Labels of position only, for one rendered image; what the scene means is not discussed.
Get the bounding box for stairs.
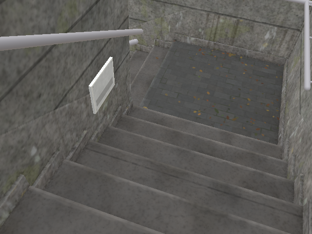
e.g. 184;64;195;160
0;105;303;234
130;45;169;106

